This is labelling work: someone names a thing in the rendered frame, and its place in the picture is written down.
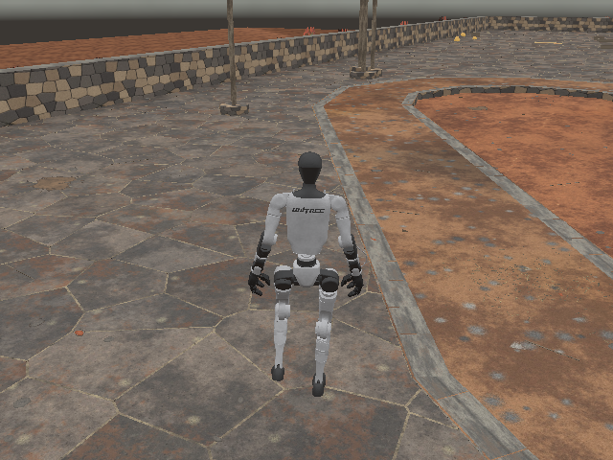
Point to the robot right hand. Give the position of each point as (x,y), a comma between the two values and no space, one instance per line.
(357,281)

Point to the robot left hand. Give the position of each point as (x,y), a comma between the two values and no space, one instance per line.
(254,280)

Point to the robot right forearm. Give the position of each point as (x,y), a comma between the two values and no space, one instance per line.
(352,259)

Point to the robot left forearm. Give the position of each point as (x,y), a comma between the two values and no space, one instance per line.
(260,257)

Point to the right robot upper arm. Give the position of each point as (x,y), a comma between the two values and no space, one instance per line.
(338,204)

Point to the left robot upper arm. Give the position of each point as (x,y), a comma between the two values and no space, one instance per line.
(277,202)

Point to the robot right shin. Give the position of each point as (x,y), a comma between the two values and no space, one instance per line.
(321,354)

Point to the right robot foot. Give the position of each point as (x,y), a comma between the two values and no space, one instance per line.
(318,389)

